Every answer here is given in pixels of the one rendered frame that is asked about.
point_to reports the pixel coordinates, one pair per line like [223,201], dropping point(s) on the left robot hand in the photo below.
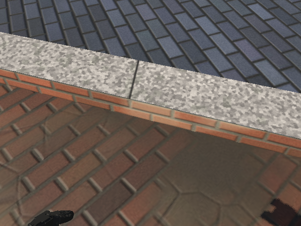
[55,218]

